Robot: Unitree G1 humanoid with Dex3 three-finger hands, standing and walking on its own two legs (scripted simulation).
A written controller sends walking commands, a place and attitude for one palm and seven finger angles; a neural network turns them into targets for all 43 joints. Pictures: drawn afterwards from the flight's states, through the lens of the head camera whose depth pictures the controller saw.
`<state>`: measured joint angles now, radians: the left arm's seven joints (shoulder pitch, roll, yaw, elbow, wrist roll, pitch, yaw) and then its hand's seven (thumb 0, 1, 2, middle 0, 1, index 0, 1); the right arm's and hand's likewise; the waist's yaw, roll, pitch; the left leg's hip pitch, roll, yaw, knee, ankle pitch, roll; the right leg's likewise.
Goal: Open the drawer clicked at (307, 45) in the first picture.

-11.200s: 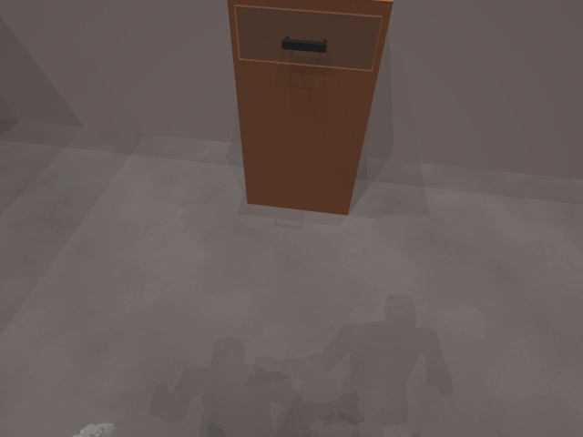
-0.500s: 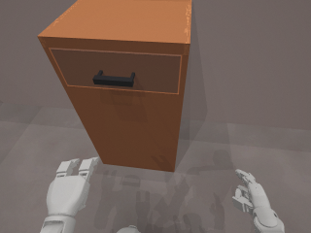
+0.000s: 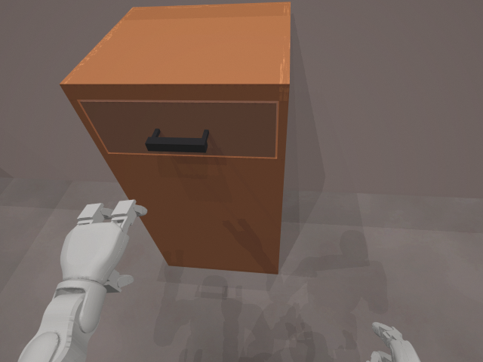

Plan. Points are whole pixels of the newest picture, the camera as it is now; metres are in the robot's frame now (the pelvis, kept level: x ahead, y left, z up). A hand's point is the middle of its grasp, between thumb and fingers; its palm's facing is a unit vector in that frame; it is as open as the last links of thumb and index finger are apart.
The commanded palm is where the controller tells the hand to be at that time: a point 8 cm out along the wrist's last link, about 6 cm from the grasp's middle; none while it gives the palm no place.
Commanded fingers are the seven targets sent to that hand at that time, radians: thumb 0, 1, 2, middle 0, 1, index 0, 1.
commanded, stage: raise the hand with hooked fingers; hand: left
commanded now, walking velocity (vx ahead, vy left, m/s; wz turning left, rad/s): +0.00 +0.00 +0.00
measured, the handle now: (178, 138) +0.56 +0.22 +0.04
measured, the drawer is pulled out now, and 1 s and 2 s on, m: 0.00 0.00 0.00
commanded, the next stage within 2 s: move the hooked fingers above the handle in 0.94 s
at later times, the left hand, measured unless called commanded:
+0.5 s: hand (88, 198) +0.30 +0.27 +0.14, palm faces +0.09 -0.07 -0.99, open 13.8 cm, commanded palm +0.28 +0.27 +0.20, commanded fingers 0.00 -0.50 0.30 -0.30 -1.20 -0.30 -1.20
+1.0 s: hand (84, 199) +0.29 +0.27 +0.15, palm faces +0.11 -0.08 -0.99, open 13.8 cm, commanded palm +0.26 +0.27 +0.21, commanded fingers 0.00 -0.50 0.30 -0.30 -1.20 -0.30 -1.20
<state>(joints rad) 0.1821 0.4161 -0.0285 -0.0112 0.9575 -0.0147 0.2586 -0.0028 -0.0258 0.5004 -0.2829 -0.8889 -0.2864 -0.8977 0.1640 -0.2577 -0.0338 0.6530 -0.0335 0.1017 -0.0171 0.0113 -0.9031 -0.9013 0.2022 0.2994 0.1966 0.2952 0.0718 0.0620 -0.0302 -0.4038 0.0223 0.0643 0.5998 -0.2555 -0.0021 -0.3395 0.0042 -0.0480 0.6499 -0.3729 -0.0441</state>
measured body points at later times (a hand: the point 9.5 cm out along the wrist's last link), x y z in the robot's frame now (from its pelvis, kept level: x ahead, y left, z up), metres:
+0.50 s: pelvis +0.00 +0.02 +0.01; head +0.01 -0.01 +0.46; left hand +0.29 +0.27 +0.19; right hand +0.23 -0.17 -0.09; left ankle +0.03 +0.13 -0.72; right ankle -0.02 -0.09 -0.72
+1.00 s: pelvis -0.01 +0.02 +0.02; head +0.00 -0.02 +0.46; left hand +0.28 +0.27 +0.20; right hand +0.18 -0.20 -0.10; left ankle +0.03 +0.13 -0.72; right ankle -0.02 -0.09 -0.72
